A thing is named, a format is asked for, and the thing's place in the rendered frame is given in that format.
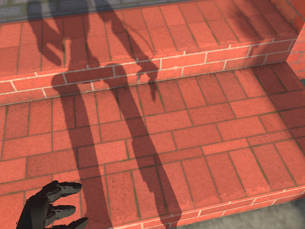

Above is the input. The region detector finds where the left robot hand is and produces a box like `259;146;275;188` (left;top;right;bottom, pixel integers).
16;180;89;229

